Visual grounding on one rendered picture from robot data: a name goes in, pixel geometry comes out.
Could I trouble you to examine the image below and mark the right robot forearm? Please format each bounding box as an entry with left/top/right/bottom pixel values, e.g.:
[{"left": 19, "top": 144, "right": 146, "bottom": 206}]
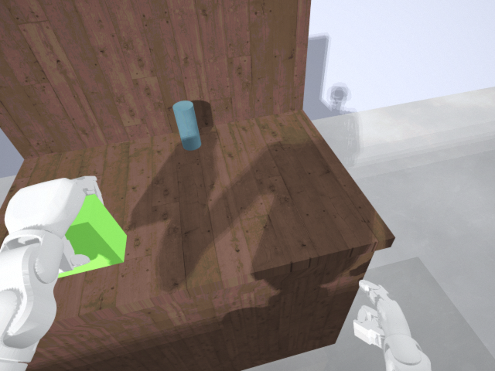
[{"left": 384, "top": 334, "right": 432, "bottom": 371}]

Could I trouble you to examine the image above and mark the robot left hand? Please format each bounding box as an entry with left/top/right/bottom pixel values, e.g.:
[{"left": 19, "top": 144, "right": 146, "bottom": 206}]
[{"left": 5, "top": 176, "right": 104, "bottom": 274}]

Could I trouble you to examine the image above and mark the robot right hand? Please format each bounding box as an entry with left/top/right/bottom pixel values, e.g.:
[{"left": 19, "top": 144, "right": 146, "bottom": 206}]
[{"left": 353, "top": 280, "right": 411, "bottom": 349}]

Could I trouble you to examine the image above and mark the table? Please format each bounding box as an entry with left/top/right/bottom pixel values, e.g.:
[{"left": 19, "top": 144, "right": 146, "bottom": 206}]
[{"left": 0, "top": 0, "right": 395, "bottom": 371}]

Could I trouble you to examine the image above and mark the left robot forearm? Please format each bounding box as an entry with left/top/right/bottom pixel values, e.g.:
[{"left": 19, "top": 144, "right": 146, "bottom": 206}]
[{"left": 0, "top": 230, "right": 64, "bottom": 371}]

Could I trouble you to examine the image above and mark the sponge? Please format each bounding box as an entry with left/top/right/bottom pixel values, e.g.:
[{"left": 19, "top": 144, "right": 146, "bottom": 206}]
[{"left": 58, "top": 194, "right": 127, "bottom": 278}]

